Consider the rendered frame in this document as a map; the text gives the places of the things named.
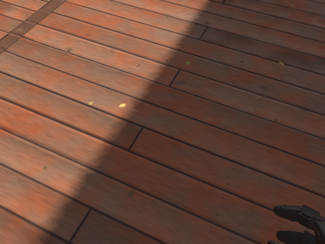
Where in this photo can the right robot hand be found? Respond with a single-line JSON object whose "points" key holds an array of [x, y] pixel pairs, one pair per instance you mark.
{"points": [[307, 217]]}

